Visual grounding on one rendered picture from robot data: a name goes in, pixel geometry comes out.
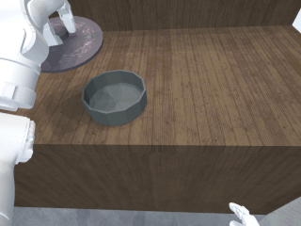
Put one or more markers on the lid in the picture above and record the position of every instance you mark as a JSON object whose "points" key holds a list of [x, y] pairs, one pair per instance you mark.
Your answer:
{"points": [[77, 50]]}

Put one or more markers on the table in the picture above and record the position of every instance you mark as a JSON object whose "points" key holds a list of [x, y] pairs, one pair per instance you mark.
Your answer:
{"points": [[222, 121]]}

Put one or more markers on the left robot hand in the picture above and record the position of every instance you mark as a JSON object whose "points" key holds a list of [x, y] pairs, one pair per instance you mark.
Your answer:
{"points": [[63, 8]]}

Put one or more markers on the robot left upper arm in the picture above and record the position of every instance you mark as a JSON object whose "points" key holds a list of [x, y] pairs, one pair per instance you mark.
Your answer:
{"points": [[17, 135]]}

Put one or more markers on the robot left forearm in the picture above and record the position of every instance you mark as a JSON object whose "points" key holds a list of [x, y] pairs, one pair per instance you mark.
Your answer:
{"points": [[22, 50]]}

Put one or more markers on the right robot hand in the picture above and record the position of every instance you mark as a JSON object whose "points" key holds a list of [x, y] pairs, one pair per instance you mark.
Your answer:
{"points": [[243, 214]]}

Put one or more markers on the knob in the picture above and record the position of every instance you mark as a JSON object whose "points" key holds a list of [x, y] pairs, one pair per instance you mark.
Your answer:
{"points": [[61, 31]]}

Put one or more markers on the pot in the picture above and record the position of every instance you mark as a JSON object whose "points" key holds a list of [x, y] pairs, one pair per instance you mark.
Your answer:
{"points": [[115, 97]]}

